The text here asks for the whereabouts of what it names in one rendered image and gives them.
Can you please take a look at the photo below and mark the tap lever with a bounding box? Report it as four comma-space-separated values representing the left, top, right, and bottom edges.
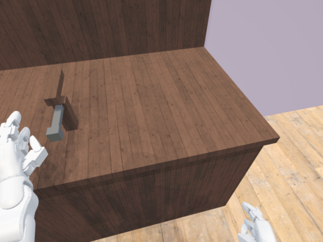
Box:
46, 105, 64, 142

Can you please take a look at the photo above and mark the left robot forearm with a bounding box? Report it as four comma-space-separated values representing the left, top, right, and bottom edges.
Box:
0, 176, 38, 242

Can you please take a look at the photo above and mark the robot right hand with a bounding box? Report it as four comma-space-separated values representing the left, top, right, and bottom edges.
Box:
238, 202, 277, 242

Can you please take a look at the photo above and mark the robot left hand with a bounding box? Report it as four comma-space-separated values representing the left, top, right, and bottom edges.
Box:
0, 111, 48, 183

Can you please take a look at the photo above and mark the counter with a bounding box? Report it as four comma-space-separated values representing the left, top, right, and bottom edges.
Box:
0, 0, 280, 242

